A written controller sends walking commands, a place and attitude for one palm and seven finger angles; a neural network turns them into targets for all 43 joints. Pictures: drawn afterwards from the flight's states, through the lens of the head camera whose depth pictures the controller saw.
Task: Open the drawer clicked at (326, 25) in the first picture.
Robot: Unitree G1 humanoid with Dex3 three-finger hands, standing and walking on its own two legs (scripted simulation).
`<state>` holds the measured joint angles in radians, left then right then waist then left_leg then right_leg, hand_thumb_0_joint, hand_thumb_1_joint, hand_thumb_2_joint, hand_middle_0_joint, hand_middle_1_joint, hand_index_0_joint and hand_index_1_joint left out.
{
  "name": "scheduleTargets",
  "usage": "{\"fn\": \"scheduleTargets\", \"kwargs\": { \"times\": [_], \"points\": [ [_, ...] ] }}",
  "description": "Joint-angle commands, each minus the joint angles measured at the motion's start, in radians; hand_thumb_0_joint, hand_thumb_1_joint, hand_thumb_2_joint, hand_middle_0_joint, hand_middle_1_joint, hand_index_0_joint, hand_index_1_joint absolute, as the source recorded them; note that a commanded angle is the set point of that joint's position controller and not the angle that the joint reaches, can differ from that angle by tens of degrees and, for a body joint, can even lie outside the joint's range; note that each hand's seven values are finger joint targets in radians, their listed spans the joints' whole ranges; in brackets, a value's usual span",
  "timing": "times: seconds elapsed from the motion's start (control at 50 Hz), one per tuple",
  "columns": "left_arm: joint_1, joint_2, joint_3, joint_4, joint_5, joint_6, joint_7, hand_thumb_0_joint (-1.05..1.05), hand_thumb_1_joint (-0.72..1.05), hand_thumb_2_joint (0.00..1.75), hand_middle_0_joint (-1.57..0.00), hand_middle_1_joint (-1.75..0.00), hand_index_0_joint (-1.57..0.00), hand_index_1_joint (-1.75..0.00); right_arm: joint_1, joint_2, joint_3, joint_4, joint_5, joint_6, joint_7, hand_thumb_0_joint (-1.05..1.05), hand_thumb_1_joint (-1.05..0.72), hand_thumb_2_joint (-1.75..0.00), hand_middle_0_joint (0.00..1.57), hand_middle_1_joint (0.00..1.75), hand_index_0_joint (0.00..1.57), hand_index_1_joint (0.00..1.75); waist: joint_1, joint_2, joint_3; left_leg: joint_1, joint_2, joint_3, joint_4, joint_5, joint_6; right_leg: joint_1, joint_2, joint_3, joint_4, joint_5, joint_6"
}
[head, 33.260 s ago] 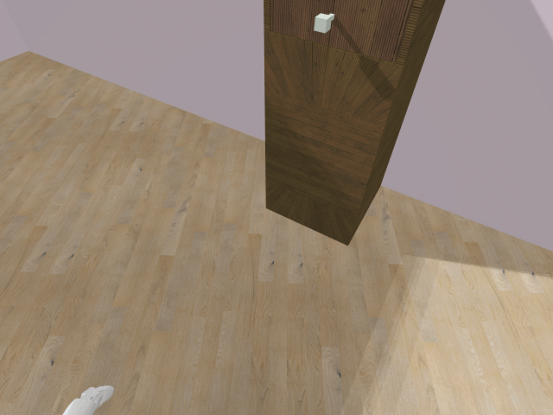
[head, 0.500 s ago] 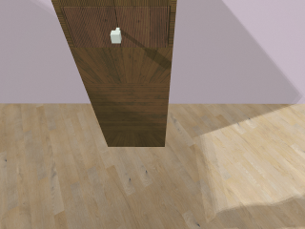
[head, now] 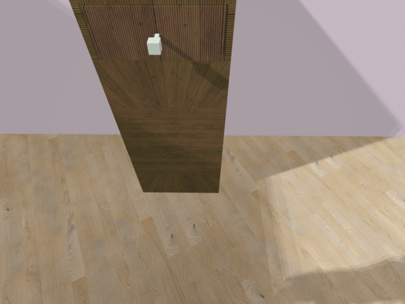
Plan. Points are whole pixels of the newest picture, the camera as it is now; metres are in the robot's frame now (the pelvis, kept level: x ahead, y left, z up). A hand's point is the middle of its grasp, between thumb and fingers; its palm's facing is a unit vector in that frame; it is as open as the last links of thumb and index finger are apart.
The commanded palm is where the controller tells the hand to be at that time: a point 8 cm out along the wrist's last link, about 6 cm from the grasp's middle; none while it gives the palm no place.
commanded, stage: take the last steps up to it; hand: left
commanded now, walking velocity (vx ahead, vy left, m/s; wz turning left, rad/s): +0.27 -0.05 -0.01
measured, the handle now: (155, 42) +0.74 +0.17 +0.13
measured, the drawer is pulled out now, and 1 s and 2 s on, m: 0.00 0.00 0.00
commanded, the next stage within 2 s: come to a stop and stand still in 0.60 s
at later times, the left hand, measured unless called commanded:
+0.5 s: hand out of the picture +0.05 +0.17 -0.20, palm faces +0.01 -0.98 -0.18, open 7.4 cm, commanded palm none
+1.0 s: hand (167, 263) +0.24 +0.10 -0.17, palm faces +0.07 -0.97 -0.25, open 7.3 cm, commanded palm none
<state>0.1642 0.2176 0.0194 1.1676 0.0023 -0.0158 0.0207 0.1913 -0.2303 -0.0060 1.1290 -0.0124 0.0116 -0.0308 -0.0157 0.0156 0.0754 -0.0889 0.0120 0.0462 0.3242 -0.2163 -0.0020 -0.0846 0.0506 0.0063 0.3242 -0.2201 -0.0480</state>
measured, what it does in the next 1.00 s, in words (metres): walks ahead: right foot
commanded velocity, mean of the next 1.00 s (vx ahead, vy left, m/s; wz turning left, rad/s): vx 0.06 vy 0.03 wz -0.01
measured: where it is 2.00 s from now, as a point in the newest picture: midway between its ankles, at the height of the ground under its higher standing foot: outside the picture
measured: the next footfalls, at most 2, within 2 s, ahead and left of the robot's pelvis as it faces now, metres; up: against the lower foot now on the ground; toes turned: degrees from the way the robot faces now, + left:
right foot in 0.68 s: +0.26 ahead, -0.15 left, +0.00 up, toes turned -6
left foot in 1.26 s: +0.24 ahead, +0.05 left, +0.00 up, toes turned +1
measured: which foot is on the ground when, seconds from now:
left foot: down 0.00-0.70, up 0.72-1.00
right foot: down 0.00-0.44, up 0.46-0.66, down 0.68-1.00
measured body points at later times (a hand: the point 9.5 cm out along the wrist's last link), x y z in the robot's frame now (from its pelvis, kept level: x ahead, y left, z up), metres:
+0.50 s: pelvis +0.08 +0.00 -0.02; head +0.13 -0.01 +0.43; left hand +0.05 +0.22 -0.18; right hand +0.02 -0.22 -0.18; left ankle -0.03 +0.12 -0.75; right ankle +0.00 -0.09 -0.70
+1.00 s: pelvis +0.21 -0.07 -0.01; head +0.27 -0.10 +0.44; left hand +0.23 +0.16 -0.16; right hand +0.29 -0.32 -0.17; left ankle +0.22 +0.07 -0.68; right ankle +0.22 -0.15 -0.75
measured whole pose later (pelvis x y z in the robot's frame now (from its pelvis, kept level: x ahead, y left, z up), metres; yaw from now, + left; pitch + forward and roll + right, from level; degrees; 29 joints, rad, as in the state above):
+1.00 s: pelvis +0.21 -0.07 -0.01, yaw +0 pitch +0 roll +2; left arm 0.18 0.13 0.06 1.07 0.02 -0.01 0.04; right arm 0.10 -0.21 -0.06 1.02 -0.01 0.06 -0.02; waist 0.02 0.03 0.15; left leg -0.49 0.01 0.00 1.00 -0.42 -0.04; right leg -0.24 0.00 -0.11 0.46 -0.23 -0.07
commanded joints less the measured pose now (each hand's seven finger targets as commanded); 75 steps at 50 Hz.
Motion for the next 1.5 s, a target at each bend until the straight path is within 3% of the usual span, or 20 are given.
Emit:
{"fn": "scheduleTargets", "kwargs": {
  "times": [0.0,0.16,0.34,0.38,0.4,0.42,0.46,0.54,0.62,0.64,0.66,0.68,0.72,0.78,0.96,1.18,1.2,1.24,1.26,1.48],
  "points": [
    [0.041,0.115,0.014,-0.022,0.0,-0.01,0.01,0.0,0.9,0.9,-0.2,-0.3,-0.2,-0.3,0.046,-0.094,-0.012,-0.026,-0.006,-0.016,-0.009,0.0,-0.9,-0.9,0.2,0.3,0.2,0.3,0.001,-0.015,-0.073,0.034,0.11,-0.087,-0.025,0.185,0.016,-0.013,-0.155,0.106,-0.039,0.262,0.005],
    [0.095,0.101,0.029,-0.019,0.016,0.012,-0.013,0.0,0.9,0.9,-0.2,-0.3,-0.2,-0.3,0.098,-0.072,-0.023,-0.021,-0.021,-0.004,0.006,0.0,-0.9,-0.9,0.2,0.3,0.2,0.3,0.007,-0.029,0.115,-0.112,0.09,-0.103,0.012,-0.254,0.047,-0.161,-0.127,0.146,-0.025,-0.296,-0.031],
    [0.212,0.077,0.056,-0.003,0.01,-0.014,-0.004,0.0,0.9,0.9,-0.2,-0.3,-0.2,-0.3,0.2,-0.017,-0.032,-0.013,-0.007,-0.042,-0.018,0.0,-0.9,-0.9,0.2,0.3,0.2,0.3,-0.006,-0.054,-0.009,-0.09,0.061,-0.014,0.228,0.096,0.049,-0.007,-0.159,0.129,0.187,0.353,-0.084],
    [0.142,0.044,0.053,-0.037,0.003,-0.019,-0.006,0.0,0.9,0.9,-0.2,-0.3,-0.2,-0.3,0.344,-0.056,-0.046,0.031,-0.017,-0.048,-0.032,0.0,-0.9,-0.9,0.2,0.3,0.2,0.3,-0.081,0.097,-0.054,0.165,0.16,-0.164,0.134,0.319,0.109,-0.233,-0.077,0.005,0.467,0.449,-0.044],
    [0.044,0.011,0.043,-0.086,0.0,-0.026,-0.008,0.0,0.9,0.9,-0.2,-0.3,-0.2,-0.3,0.467,-0.091,-0.058,0.067,-0.026,-0.051,-0.036,0.0,-0.9,-0.9,0.2,0.3,0.2,0.3,-0.133,0.251,-0.019,0.333,0.317,-0.372,0.045,0.607,0.203,-0.509,-0.007,-0.083,0.682,-0.064,-0.008],
    [-0.044,0.024,0.043,-0.115,0.005,-0.029,-0.006,0.0,0.9,0.9,-0.2,-0.3,-0.2,-0.3,0.514,-0.082,-0.048,0.092,-0.027,-0.044,-0.038,0.0,-0.9,-0.9,0.2,0.3,0.2,0.3,-0.135,0.208,0.035,0.38,0.402,-0.416,0.041,0.817,0.253,-0.65,-0.034,-0.035,0.792,-0.336,-0.008],
    [-0.055,0.018,0.056,-0.124,0.012,-0.016,-0.013,0.0,0.9,0.9,-0.2,-0.3,-0.2,-0.3,0.453,-0.052,-0.041,0.061,-0.028,-0.045,-0.039,0.0,-0.9,-0.9,0.2,0.3,0.2,0.3,-0.097,0.079,0.099,0.257,0.383,-0.316,0.024,0.714,0.223,-0.647,-0.107,0.004,0.803,-0.296,-0.004],
    [-0.037,-0.033,0.045,-0.141,0.007,-0.001,-0.042,0.0,0.9,0.9,-0.2,-0.3,-0.2,-0.3,0.305,-0.05,-0.037,0.019,-0.025,-0.058,-0.035,0.0,-0.9,-0.9,0.2,0.3,0.2,0.3,-0.014,0.128,0.125,0.056,0.271,-0.121,-0.047,0.46,0.138,-0.46,-0.125,-0.062,0.545,-0.141,0.002],
    [0.271,0.011,0.07,-0.053,0.008,-0.001,-0.039,0.0,0.9,0.9,-0.2,-0.3,-0.2,-0.3,0.224,-0.107,-0.054,0.008,-0.006,-0.045,-0.022,0.0,-0.9,-0.9,0.2,0.3,0.2,0.3,0.125,0.07,-0.047,-0.092,0.197,-0.008,0.206,0.535,0.098,0.039,-0.005,-0.171,0.326,0.034,-0.015],
    [0.389,0.053,0.082,-0.02,0.015,-0.01,-0.033,0.0,0.9,0.9,-0.2,-0.3,-0.2,-0.3,0.212,-0.086,-0.055,0.0,0.006,-0.046,-0.015,0.0,-0.9,-0.9,0.2,0.3,0.2,0.3,0.176,-0.023,-0.083,-0.184,0.129,0.039,0.383,0.395,0.065,0.188,-0.039,-0.119,0.262,0.073,-0.027],
    [0.455,0.145,0.103,-0.008,0.023,-0.024,-0.019,0.0,0.9,0.9,-0.2,-0.3,-0.2,-0.3,0.242,-0.003,-0.044,-0.021,0.018,-0.05,-0.003,0.0,-0.9,-0.9,0.2,0.3,0.2,0.3,0.186,-0.292,-0.126,-0.334,-0.001,0.072,0.709,-0.101,0.028,0.243,-0.292,0.272,0.082,0.048,-0.123],
    [0.411,0.182,0.1,-0.02,0.009,-0.022,-0.012,0.0,0.9,0.9,-0.2,-0.3,-0.2,-0.3,0.241,0.021,-0.048,-0.038,0.021,-0.037,-0.006,0.0,-0.9,-0.9,0.2,0.3,0.2,0.3,0.141,-0.325,-0.112,-0.392,-0.03,-0.02,0.995,-0.405,0.034,0.149,-0.462,0.544,-0.065,0.071,-0.204],
    [0.182,0.104,0.071,-0.085,0.014,-0.009,0.015,0.0,0.9,0.9,-0.2,-0.3,-0.2,-0.3,0.194,0.046,-0.05,-0.039,0.009,-0.012,-0.005,0.0,-0.9,-0.9,0.2,0.3,0.2,0.3,0.059,-0.111,0.061,-0.362,0.061,-0.095,0.988,-0.308,0.024,-0.159,-0.428,0.406,-0.082,0.149,-0.193],
    [0.057,0.067,0.045,-0.136,0.025,-0.01,0.029,0.0,0.9,0.9,-0.2,-0.3,-0.2,-0.3,0.228,0.083,-0.03,-0.027,0.008,0.024,-0.003,0.0,-0.9,-0.9,0.2,0.3,0.2,0.3,-0.024,-0.051,0.022,-0.215,0.081,-0.086,0.788,-0.267,0.003,-0.331,-0.371,0.141,-0.027,0.505,-0.148],
    [0.144,0.094,0.076,-0.121,0.02,0.002,0.035,0.0,0.9,0.9,-0.2,-0.3,-0.2,-0.3,0.003,-0.019,-0.065,-0.136,0.0,0.057,0.012,0.0,-0.9,-0.9,0.2,0.3,0.2,0.3,0.041,-0.116,-0.111,-0.423,0.007,-0.095,0.735,-0.187,-0.05,0.025,-0.396,0.102,0.063,0.864,-0.137],
    [0.114,0.136,0.082,-0.156,0.027,0.018,0.029,0.0,0.9,0.9,-0.2,-0.3,-0.2,-0.3,-0.035,-0.035,-0.061,-0.168,0.007,0.029,0.016,0.0,-0.9,-0.9,0.2,0.3,0.2,0.3,0.014,-0.202,-0.139,-0.179,-0.015,-0.023,0.217,-0.066,-0.033,0.026,-0.297,0.041,0.166,0.681,-0.078],
    [0.106,0.122,0.078,-0.153,0.019,0.021,0.029,0.0,0.9,0.9,-0.2,-0.3,-0.2,-0.3,0.012,-0.054,-0.064,-0.15,0.004,0.021,0.014,0.0,-0.9,-0.9,0.2,0.3,0.2,0.3,-0.009,-0.175,-0.155,-0.053,0.023,-0.021,0.073,0.114,-0.028,-0.035,-0.265,0.015,0.213,0.54,-0.034],
    [0.151,0.031,0.055,-0.171,0.004,0.032,0.029,0.0,0.9,0.9,-0.2,-0.3,-0.2,-0.3,0.041,-0.197,-0.086,-0.162,-0.006,0.01,0.002,0.0,-0.9,-0.9,0.2,0.3,0.2,0.3,-0.008,0.232,-0.188,0.103,0.392,-0.361,0.047,0.87,0.132,-0.285,-0.088,-0.066,0.418,-0.356,0.083],
    [0.122,0.052,0.056,-0.175,0.01,0.041,0.033,0.0,0.9,0.9,-0.2,-0.3,-0.2,-0.3,0.042,-0.188,-0.083,-0.167,-0.013,0.019,-0.01,0.0,-0.9,-0.9,0.2,0.3,0.2,0.3,-0.032,0.163,-0.154,0.038,0.422,-0.307,0.067,0.925,0.222,-0.282,-0.067,0.016,0.589,-0.445,0.075],
    [0.037,0.044,0.058,-0.197,0.017,0.057,-0.015,0.0,0.9,0.9,-0.2,-0.3,-0.2,-0.3,0.07,-0.148,-0.082,-0.156,-0.025,0.01,-0.034,0.0,-0.9,-0.9,0.2,0.3,0.2,0.3,-0.018,0.193,-0.123,0.053,0.311,-0.17,0.063,0.56,0.141,-0.34,-0.069,-0.001,0.511,-0.265,0.075]
  ]
}}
